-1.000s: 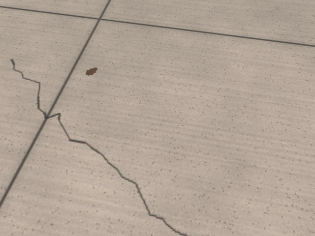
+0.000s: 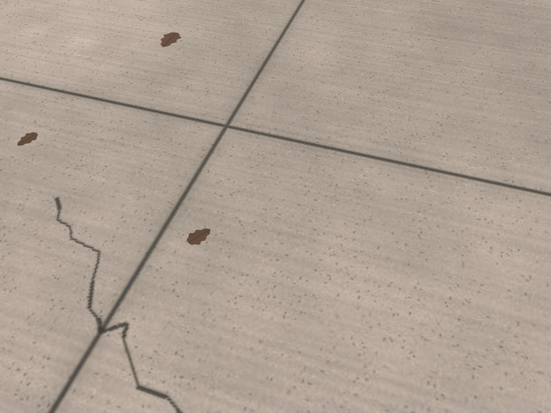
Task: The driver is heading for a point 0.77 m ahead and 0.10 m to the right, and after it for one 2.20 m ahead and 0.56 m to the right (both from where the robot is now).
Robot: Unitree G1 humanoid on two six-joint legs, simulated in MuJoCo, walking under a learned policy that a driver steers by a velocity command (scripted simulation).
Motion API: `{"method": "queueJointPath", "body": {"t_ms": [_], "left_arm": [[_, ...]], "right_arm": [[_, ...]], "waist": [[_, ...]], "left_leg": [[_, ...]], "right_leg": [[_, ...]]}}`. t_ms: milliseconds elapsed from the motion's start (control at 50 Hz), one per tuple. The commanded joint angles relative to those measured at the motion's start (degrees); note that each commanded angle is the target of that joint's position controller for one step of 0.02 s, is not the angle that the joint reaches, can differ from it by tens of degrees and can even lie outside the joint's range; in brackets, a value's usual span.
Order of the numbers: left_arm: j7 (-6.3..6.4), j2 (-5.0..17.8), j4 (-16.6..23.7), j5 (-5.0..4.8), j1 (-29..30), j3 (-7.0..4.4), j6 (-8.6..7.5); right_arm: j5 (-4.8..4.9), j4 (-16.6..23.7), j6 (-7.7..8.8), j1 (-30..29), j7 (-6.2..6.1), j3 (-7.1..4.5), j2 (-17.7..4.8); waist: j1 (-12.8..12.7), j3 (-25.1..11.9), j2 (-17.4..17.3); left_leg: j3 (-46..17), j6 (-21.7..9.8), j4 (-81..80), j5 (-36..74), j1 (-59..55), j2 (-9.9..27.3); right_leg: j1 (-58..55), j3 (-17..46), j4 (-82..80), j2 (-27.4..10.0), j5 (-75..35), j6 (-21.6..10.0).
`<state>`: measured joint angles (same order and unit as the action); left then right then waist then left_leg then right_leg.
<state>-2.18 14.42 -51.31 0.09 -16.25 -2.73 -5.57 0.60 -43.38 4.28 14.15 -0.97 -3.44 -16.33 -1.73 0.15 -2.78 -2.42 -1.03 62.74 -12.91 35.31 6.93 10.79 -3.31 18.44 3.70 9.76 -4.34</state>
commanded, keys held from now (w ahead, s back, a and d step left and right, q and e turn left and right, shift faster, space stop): w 1.00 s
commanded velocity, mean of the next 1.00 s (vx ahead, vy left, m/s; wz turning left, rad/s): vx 0.50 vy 0.00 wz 0.00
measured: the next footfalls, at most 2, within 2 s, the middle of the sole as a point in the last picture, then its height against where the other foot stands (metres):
left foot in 0.32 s outside the picture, level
right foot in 0.86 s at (346, 350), level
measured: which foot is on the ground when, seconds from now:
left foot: up 0.00-0.30, down 0.32-0.86, up 0.88-1.00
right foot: down 0.00-0.34, up 0.36-0.84, down 0.86-1.00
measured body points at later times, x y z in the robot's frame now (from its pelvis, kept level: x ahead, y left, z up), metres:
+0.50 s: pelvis +0.28 +0.06 +0.00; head +0.31 +0.07 +0.44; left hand +0.37 +0.34 -0.14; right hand +0.38 -0.21 -0.11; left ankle +0.32 +0.14 -0.75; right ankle +0.25 -0.10 -0.66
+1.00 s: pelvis +0.56 -0.01 -0.01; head +0.59 -0.03 +0.44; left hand +0.68 +0.26 -0.12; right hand +0.61 -0.29 -0.15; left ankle +0.46 +0.14 -0.65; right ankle +0.61 -0.10 -0.75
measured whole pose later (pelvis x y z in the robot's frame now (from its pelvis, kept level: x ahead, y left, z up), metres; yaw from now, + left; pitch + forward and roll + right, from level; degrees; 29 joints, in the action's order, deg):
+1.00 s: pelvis +0.56 -0.01 -0.01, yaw +0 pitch +2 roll +0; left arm -2.0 14.9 -47.8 0.0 -10.6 -3.0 -5.0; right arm 1.2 -50.6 4.9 17.0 0.0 -3.0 -16.4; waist 0.1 1.4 -1.7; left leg -1.6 -2.4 65.9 -21.3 23.4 2.6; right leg 19.8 -3.2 27.2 1.4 9.2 -3.5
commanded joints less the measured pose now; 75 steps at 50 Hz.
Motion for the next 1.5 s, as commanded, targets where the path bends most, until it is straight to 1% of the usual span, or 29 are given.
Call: {"method": "queueJointPath", "body": {"t_ms": [20, 200, 260, 300, 320, 340, 360, 380, 420, 440, 540, 660, 760, 820, 860, 880, 900, 920, 940, 980, 1060, 1280, 1360, 1400, 1420, 1440, 1460, 1480, 1500], "left_arm": [[0.83, 8.27, 2.83, -0.24, 1.43, -1.66, -1.03], [1.86, 10.23, -0.32, -1.25, -7.01, -1.63, 1.09], [2.28, 11.37, -0.67, -1.36, -6.27, -2.1, 1.92], [2.44, 11.71, -0.2, -1.13, -4.05, -2.12, 2.5], [2.54, 10.07, 0.77, -0.46, -3.76, -1.35, 2.49], [2.04, 3.22, 2.04, -0.13, -10.66, 0.76, 1.37], [1.52, 4.36, 0.97, -0.61, -10.23, 0.76, -0.06], [1.14, 9.61, 2.68, -2.34, -4.83, -0.71, -0.86], [1.39, 8.8, 4.3, -1.81, 1.42, -0.74, -0.97], [1.59, 8.33, 4.01, -1.22, 0.57, -1.11, -0.24], [2.23, 5.36, 4.47, -0.42, 1.71, -0.9, 2.15], [1.42, 3.58, 7.64, -0.4, 13.43, -0.34, 1.15], [-0.01, 4.39, 10.61, -0.97, 19.69, -0.24, 0.44], [-0.57, 6.4, 10.29, -0.97, 16.16, -0.95, -0.11], [0.16, 10.82, 5.66, -0.63, 0.71, -3.36, -0.2], [0.64, 16.42, 4.34, 0.44, -7.83, -4.71, -0.05], [0.29, 16.09, 3.43, -0.23, -10.16, -4.47, 0.21], [0.32, 11.51, 3.74, -0.84, -8.06, -3.11, 0.15], [0.45, 9.87, 4.76, -0.89, -3.22, -2.53, 0.19], [0.29, 6.91, 5.9, 0.13, 3.23, -1.65, 0.09], [0.45, 7.27, 4.44, 0.08, 3.03, -1.77, -0.92], [2.26, 9.58, -0.92, -0.93, -7.26, -2.08, 1.01], [2.79, 10.72, -1.85, -1.23, -6.77, -2.67, 2.14], [2.94, 10.98, -1.41, -1.15, -4.37, -2.7, 2.7], [3.04, 9.4, -0.62, -0.63, -4.3, -1.96, 2.78], [2.47, 3.2, 0.47, -0.19, -10.74, -0.04, 1.77], [2.12, 2.98, -0.44, -0.5, -10.44, 0.31, 0.34], [1.74, 8.68, 1.09, -2.19, -5.15, -1.27, -0.67], [1.77, 9.14, 2.38, -2.78, -0.86, -1.33, -1.13]], "right_arm": [[-0.6, 3.52, 0.09, 0.28, -0.2, -0.78, -2.84], [0.58, 8.47, 1.7, -16.46, 2.76, 0.49, -1.1], [0.48, 9.02, 1.99, -15.22, 3.56, -0.05, -2.89], [0.21, 6.01, 1.94, -4.13, 3.15, -1.82, -6.16], [-0.17, 3.44, 1.77, 6.19, 2.49, -3.04, -9.27], [-1.41, 2.39, 1.56, 12.48, 2.18, -4.43, -15.35], [-0.66, 1.79, 1.39, 14.03, 2.25, -3.31, -11.2], [-0.36, 2.18, 1.36, 9.77, 2.16, -2.19, -8.33], [-0.51, 3.1, 1.21, 1.59, 2.32, -1.19, -5.5], [-0.88, 3.26, 1.56, -0.47, 2.51, -0.77, -4.09], [-0.81, 0.71, 2.68, 0.18, 2.3, -1.35, -5.84], [-0.09, -2.6, 1.72, 5.15, 1.04, -1.66, -7.71], [0.5, -5.7, 0.5, 8.59, 0.68, -2.08, -8.55], [0.67, -6.24, -0.37, 7.04, 0.32, -2.5, -9.6], [0.25, -5.84, -0.94, 5.89, 0.12, -1.68, -7.8], [-0.63, -4.27, -0.36, 10.29, 0.29, -0.11, -3.37], [-0.42, -5.04, 0.94, 13.48, 0.65, 1.05, 0.09], [1.12, -4.56, 1.9, 8.53, 1.07, -0.44, -5.98], [1.84, -3.06, 2.44, 3.88, 1.2, -0.78, -7.5], [0.45, -2.71, 2.05, 1.04, 0.7, -1.11, -6.57], [0.01, -3.1, -0.11, 2.4, 0.34, -0.9, -3.51], [0.4, 2.68, 1.04, -17.25, 2.46, 0.33, -1.27], [0.5, 3.58, 1.66, -16.95, 3.66, -0.1, -3.17], [0.22, 0.52, 1.72, -6.3, 3.33, -1.81, -6.29], [-0.2, -2.31, 1.62, 3.84, 2.76, -3.1, -9.37], [-1.23, -3.67, 1.32, 11.09, 2.39, -4.52, -15.06], [-0.34, -4.22, 1.11, 12.19, 2.49, -3.48, -11.76], [0.03, -3.82, 1.16, 8.34, 2.4, -2.34, -8.67], [-0.07, -2.78, 1.11, 3.53, 2.25, -1.84, -7.13]], "waist": [[1.86, 0.95, 5.91], [-3.63, 4.7, 5.57], [-1.22, 3.06, 6.86], [5.29, -4.09, 7.42], [9.44, -11.59, 5.38], [7.71, -20.96, -7.7], [8.31, -25.34, -11.2], [8.01, -15.99, -7.43], [4.55, -4.81, 0.19], [2.4, -3.15, -0.62], [0.39, 0.25, -0.76], [4.36, 2.6, -0.34], [5.97, 4.36, -0.81], [3.07, 2.1, -2.27], [-4.1, -7.77, -0.55], [-4.41, -17.28, 9.33], [-3.5, -22.24, 19.64], [-4.69, -16.54, 14.1], [-3.54, -9.34, 10.96], [-0.08, -2.89, 6.62], [2.68, -1.04, 7.11], [-3.33, 4.45, 5.74], [-1.02, 3.35, 7.14], [5.12, -3.28, 7.73], [9.07, -10.48, 5.76], [7.87, -19.77, -6.23], [8.3, -23.84, -11.55], [8.29, -15.62, -7.74], [6.83, -9.11, -4.21]], "left_leg": [[-0.89, 1.25, -5.93, 6.93, 5.9, 2.19], [2.24, -0.53, -30.72, 16.9, 4.91, -2.09], [2.78, -2.8, -33.21, 10.57, 0.83, -3.79], [5.86, -5.47, -35.05, 9.78, -15.65, -7.47], [1.5, -8.2, -32.8, 11.81, -32.93, -3.13], [-24.34, -17.24, -34.14, 3.92, -57.2, 12.46], [-40.6, -19.35, -43.23, -0.78, -60.47, 16.5], [-33.01, -15.97, -44.5, -3.09, -53.58, 14.33], [-19.07, -13.27, -47.89, 5.16, -35.78, 9.64], [-15.07, -12.34, -50.0, 7.75, -30.37, 7.5], [-6.86, -13.57, -55.88, 13.5, -23.7, 5.23], [-1.22, -10.91, -56.39, 12.52, -27.34, 3.45], [-2.36, -10.32, -52.49, 12.81, -35.9, 7.35], [-2.59, -8.68, -47.01, 23.19, -38.92, 8.38], [1.87, -5.7, -28.4, 33.92, -33.11, 3.03], [5.0, -2.15, -6.59, 16.31, -14.17, -3.08], [-0.73, -0.33, 6.33, -20.35, 1.16, -10.8], [-5.19, -1.3, 12.2, -19.49, 7.65, -7.3], [-3.17, -2.16, 11.49, -13.79, 9.71, -4.18], [-1.93, -1.92, 5.41, -5.02, 4.56, 0.26], [-1.31, -0.17, -0.76, 0.81, 0.9, 1.93], [2.15, 0.36, -30.48, 18.19, 4.33, -1.73], [2.53, -2.41, -33.92, 10.68, 0.78, -3.41], [5.66, -4.91, -35.53, 9.73, -15.11, -7.04], [2.22, -7.4, -33.42, 11.5, -31.71, -3.73], [-22.23, -16.17, -34.24, 4.35, -56.21, 11.4], [-39.41, -18.91, -43.52, -1.33, -60.3, 16.06], [-32.82, -15.73, -44.89, -4.8, -54.15, 13.94], [-24.88, -13.8, -46.18, -2.03, -45.2, 11.93]], "right_leg": [[-2.25, 11.51, -10.73, -15.5, -16.48, -9.74], [-12.12, 8.21, -8.66, -16.94, -14.48, -7.09], [-16.54, 8.36, -3.78, -18.7, -23.65, -5.66], [-15.12, 5.62, 9.36, -15.77, -40.6, -3.77], [-5.92, 3.8, 23.13, -12.97, -34.21, -1.94], [18.29, 1.35, 47.1, -3.66, -8.48, 2.17], [27.28, 9.43, 55.92, -0.5, 22.32, 2.18], [32.4, 10.45, 59.24, -4.31, 20.02, 1.3], [30.3, 7.35, 53.02, -9.43, 10.9, 1.34], [26.63, 7.72, 49.76, -11.28, 8.11, 1.59], [26.2, 6.83, 40.34, -12.46, -0.77, 4.33], [26.14, 4.5, 20.01, -10.09, -16.21, 4.91], [27.69, 4.61, 12.96, -8.8, -11.59, 3.02], [20.91, 2.89, 10.66, -6.77, -5.37, 0.58], [-1.77, 1.62, 10.08, -5.3, -6.68, -2.64], [-24.05, 21.06, 10.81, -19.37, -4.52, -9.42], [-33.78, 43.1, 1.57, -26.0, 5.86, -14.55], [-29.99, 40.59, -0.81, -24.42, 12.11, -12.08], [-21.95, 32.79, -1.97, -22.92, 9.65, -9.95], [-7.9, 22.94, -5.45, -18.83, 0.12, -8.42], [-1.26, 14.7, -10.32, -16.36, -9.69, -9.23], [-11.01, 7.09, -10.15, -16.26, -12.79, -6.94], [-17.12, 7.7, -4.57, -19.1, -22.37, -5.46], [-15.73, 5.13, 7.58, -16.34, -39.08, -3.56], [-7.45, 3.11, 20.64, -13.38, -34.14, -1.77], [16.54, 0.36, 43.93, -4.84, -11.45, 2.45], [26.54, 7.87, 54.16, -0.28, 22.73, 2.85], [32.06, 10.36, 58.43, -4.12, 21.12, 1.77], [32.5, 8.35, 56.63, -7.26, 15.85, 1.14]]}}
Keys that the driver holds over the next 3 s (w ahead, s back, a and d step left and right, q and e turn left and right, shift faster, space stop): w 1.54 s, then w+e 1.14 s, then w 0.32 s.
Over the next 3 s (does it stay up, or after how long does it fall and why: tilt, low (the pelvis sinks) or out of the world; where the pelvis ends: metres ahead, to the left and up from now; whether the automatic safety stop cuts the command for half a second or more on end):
stays up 1.61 -0.24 -0.02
